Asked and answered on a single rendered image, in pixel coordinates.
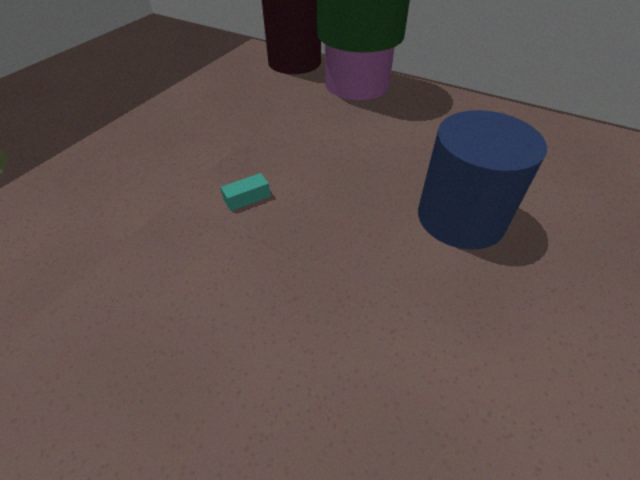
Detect potted plant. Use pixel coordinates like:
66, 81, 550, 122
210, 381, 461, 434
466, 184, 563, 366
317, 0, 410, 100

